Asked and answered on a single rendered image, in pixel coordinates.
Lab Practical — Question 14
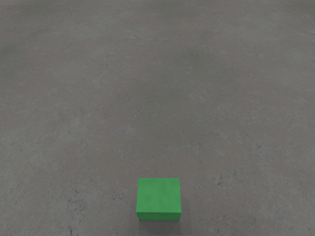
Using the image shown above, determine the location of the carton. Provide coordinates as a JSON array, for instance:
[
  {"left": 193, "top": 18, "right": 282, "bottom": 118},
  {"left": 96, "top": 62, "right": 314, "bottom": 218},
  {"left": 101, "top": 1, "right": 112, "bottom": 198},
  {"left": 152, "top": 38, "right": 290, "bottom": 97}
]
[{"left": 136, "top": 178, "right": 182, "bottom": 221}]

